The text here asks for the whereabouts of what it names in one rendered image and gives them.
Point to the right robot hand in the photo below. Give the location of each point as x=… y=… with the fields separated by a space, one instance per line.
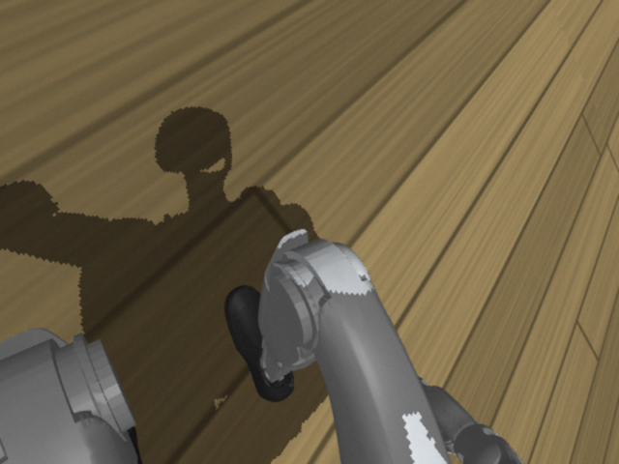
x=450 y=415

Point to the right robot arm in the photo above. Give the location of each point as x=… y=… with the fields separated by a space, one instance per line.
x=479 y=444

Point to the right robot foot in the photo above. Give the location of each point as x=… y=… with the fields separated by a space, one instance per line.
x=241 y=313

